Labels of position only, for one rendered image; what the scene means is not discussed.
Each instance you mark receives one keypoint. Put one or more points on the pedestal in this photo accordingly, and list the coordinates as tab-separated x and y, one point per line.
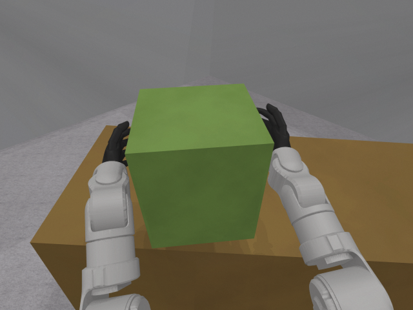
369	184

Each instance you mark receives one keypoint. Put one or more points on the left robot hand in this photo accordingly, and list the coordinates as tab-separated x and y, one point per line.
114	150

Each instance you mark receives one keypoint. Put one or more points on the right robot hand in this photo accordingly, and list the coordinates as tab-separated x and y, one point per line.
276	126

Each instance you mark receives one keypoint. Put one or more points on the carton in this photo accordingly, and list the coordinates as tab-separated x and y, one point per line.
199	159

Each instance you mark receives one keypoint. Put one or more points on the robot left forearm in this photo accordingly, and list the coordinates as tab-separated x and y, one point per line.
111	262

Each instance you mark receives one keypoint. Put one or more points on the robot left upper arm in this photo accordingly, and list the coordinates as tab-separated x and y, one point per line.
125	302

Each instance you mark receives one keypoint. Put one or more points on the robot right upper arm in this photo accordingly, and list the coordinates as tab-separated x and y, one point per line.
351	288

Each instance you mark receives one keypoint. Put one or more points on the robot right forearm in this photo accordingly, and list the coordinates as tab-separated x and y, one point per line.
323	241

